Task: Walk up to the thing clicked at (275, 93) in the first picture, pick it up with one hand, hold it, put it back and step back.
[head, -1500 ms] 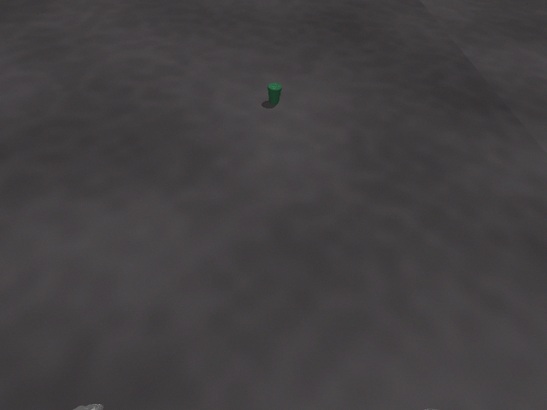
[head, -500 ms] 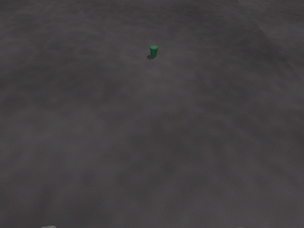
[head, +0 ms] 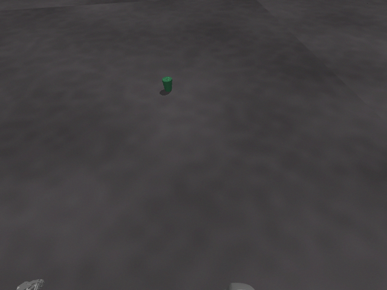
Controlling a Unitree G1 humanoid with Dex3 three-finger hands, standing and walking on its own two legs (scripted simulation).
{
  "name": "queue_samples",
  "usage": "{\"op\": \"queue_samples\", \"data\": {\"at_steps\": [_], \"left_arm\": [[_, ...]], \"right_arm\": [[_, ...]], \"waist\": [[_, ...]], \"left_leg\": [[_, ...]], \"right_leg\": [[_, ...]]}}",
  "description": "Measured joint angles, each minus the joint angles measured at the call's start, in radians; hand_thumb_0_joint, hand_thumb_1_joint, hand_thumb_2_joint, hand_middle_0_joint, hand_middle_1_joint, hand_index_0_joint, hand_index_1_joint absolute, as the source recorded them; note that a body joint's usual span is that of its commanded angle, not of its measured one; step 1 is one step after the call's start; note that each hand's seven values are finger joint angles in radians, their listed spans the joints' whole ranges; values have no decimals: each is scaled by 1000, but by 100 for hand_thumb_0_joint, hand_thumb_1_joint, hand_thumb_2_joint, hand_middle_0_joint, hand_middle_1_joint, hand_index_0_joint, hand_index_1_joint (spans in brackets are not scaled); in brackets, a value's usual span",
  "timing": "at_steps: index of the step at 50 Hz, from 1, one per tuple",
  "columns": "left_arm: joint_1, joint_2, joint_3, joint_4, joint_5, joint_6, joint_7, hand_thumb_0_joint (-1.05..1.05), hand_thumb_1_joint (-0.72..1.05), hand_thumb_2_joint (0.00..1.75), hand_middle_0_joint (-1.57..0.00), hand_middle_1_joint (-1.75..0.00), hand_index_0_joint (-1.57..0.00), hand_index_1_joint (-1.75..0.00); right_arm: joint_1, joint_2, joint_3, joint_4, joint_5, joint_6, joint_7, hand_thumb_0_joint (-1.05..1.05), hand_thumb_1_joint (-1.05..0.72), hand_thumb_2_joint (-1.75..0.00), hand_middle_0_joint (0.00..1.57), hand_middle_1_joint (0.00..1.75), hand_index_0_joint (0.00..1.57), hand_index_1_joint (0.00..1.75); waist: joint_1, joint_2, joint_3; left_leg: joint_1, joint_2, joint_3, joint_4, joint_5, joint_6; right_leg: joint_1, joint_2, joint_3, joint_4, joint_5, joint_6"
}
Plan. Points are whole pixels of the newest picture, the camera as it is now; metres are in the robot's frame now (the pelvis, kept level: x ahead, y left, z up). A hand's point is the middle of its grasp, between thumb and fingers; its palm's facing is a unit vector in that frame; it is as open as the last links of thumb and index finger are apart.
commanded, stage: walk up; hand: left
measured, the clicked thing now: (167, 84) +1.89 +0.23 -0.69
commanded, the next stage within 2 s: none
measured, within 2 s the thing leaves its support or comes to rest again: neither
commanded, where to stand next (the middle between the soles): +1.51 +0.01 m, yaw -3 degrees
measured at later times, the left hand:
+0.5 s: hand (90, 238) +0.27 +0.28 -0.15, palm faces +0.00 -0.93 -0.36, open 7.4 cm
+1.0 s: hand (132, 127) +0.66 +0.22 -0.10, palm faces -0.01 -0.91 -0.41, open 7.4 cm
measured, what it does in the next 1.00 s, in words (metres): walks ahead: left foot, then right foot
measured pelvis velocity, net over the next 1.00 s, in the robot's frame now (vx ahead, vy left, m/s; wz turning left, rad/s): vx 0.56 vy -0.05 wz -0.03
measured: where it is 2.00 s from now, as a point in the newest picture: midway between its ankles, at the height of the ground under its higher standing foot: (197, 162)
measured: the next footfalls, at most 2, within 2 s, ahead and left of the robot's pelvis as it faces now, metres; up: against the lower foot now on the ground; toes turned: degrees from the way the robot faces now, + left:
left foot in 0.44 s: +0.42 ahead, +0.13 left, +0.00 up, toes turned +5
right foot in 0.88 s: +0.67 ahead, -0.17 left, +0.00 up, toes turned -8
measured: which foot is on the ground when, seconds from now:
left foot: up 0.00-0.42, down 0.44-0.90, up 0.92-1.00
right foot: down 0.00-0.48, up 0.50-0.86, down 0.88-1.00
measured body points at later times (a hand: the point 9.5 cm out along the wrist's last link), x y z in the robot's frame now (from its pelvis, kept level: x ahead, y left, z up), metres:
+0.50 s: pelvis +0.27 +0.00 +0.00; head +0.30 +0.02 +0.45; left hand +0.27 +0.33 -0.12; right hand +0.39 -0.32 -0.10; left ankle +0.38 +0.12 -0.72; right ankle +0.08 -0.12 -0.70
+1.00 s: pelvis +0.56 -0.05 +0.00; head +0.56 -0.08 +0.45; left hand +0.66 +0.27 -0.07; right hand +0.60 -0.38 -0.13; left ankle +0.46 +0.09 -0.64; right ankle +0.63 -0.17 -0.72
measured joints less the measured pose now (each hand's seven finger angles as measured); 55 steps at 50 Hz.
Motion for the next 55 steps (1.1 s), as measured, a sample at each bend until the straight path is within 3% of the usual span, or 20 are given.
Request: {"op": "queue_samples", "data": {"at_steps": [1,3,6,15,21,23,25,28,31,34,39,43,44,45,47,50,55], "left_arm": [[2,-11,0,-11,1,-10,10,1,91,90,-20,-30,-20,-30],[21,-36,-13,-23,-8,-15,18,1,91,90,-20,-30,-20,-30],[65,-66,-34,-13,-21,-17,23,0,91,90,-20,-30,-20,-30],[152,-72,-48,-5,-30,-34,34,1,90,90,-21,-30,-21,-30],[154,-47,-47,-28,-28,-31,37,1,90,90,-21,-30,-21,-30],[156,-32,-48,-29,-32,-22,43,1,90,90,-21,-30,-21,-30],[137,-25,-47,-27,-40,-4,58,1,90,90,-21,-30,-20,-30],[115,-47,-71,-29,-50,5,68,1,91,90,-21,-30,-20,-30],[92,-38,-82,-42,-59,-4,59,1,91,90,-21,-30,-20,-30],[59,-25,-73,-76,-59,-10,43,1,91,90,-21,-30,-20,-30],[13,-16,-55,-102,-42,-14,13,1,91,90,-20,-30,-20,-30],[5,-16,-41,-89,-32,-19,4,1,91,90,-20,-30,-20,-30],[7,-16,-35,-86,-30,-23,6,1,91,90,-20,-30,-20,-30],[1,-29,-28,-81,-27,-27,12,1,91,90,-20,-30,-20,-30],[-1,-47,-29,-92,-28,-37,24,0,91,90,-20,-30,-20,-30],[22,-80,-51,-103,-39,-43,34,0,91,90,-20,-30,-20,-30],[100,-92,-69,-80,-40,-40,43,0,90,90,-21,-30,-20,-30]], "right_arm": [[-3,1,4,1,6,9,-3,1,-90,-90,20,30,21,30],[-17,11,14,1,11,18,0,1,-90,-90,20,30,20,30],[-49,29,30,-21,28,2,17,1,-90,-90,20,30,20,30],[-73,59,31,-91,22,6,63,1,-90,-90,20,30,21,30],[-94,55,24,-89,13,8,59,1,-90,-90,20,30,21,30],[-107,68,19,-93,9,-2,48,1,-90,-90,20,30,21,30],[-128,92,19,-112,-7,-23,37,1,-90,-90,20,30,20,30],[-125,104,19,-164,12,-52,24,1,-90,-90,20,30,21,30],[-84,118,39,-182,33,-58,8,1,-90,-90,20,30,21,30],[-27,114,52,-171,42,-58,3,1,-90,-90,20,30,21,30],[32,86,54,-148,37,-55,11,1,-90,-90,20,30,21,30],[72,57,45,-138,41,-49,14,1,-90,-90,20,30,21,30],[83,51,42,-133,41,-46,12,1,-90,-90,20,30,21,30],[80,43,38,-123,41,-39,8,1,-90,-90,20,30,21,30],[68,46,39,-112,42,-23,-1,1,-90,-90,20,30,21,30],[36,45,51,-104,44,-16,-5,1,-90,-90,20,30,20,30],[-21,48,53,-144,50,-21,13,1,-90,-90,20,30,20,30]], "waist": [[10,11,2],[32,18,1],[46,24,3],[55,-8,19],[65,-28,48],[67,-64,51],[64,-124,79],[31,-88,92],[7,-92,81],[-6,-99,65],[-17,-93,57],[-32,-64,33],[-29,-52,23],[-21,-22,24],[-6,-3,39],[24,3,57],[48,18,67]], "left_leg": [[-64,-20,-40,146,-11,0],[-179,-68,-52,343,28,-3],[-319,-90,-29,413,148,1],[-513,-31,-46,133,390,-45],[-428,-23,-8,-136,422,-20],[-378,-59,18,-168,441,-12],[-356,-103,61,-120,381,-12],[-305,-85,59,-94,299,0],[-189,-88,77,-180,284,-11],[-90,-101,83,-240,257,-15],[35,-105,100,-265,172,-31],[87,-81,90,-176,39,-58],[86,-67,84,-124,-6,-55],[62,-36,68,-31,-35,-34],[-38,-51,-3,226,-16,-6],[-206,-104,-25,471,62,5],[-400,-79,-47,375,213,1]], "right_leg": [[8,11,-13,22,-34,-7],[57,27,-19,-7,-59,-23],[163,51,-19,-134,-34,-32],[376,96,-12,-358,-47,-39],[473,98,-20,-352,-169,-15],[483,63,-16,-286,-246,-5],[406,-6,9,-47,-278,-24],[196,56,92,373,-252,-44],[19,51,128,486,-166,-44],[-97,4,127,394,-106,-22],[-159,-60,81,67,38,-1],[-100,-47,34,-54,146,-18],[-77,-34,24,-52,115,-19],[-76,-12,7,-7,67,-16],[-64,-5,-11,55,-1,-17],[16,-11,-13,0,-18,-20],[157,15,-18,-170,6,-19]]}}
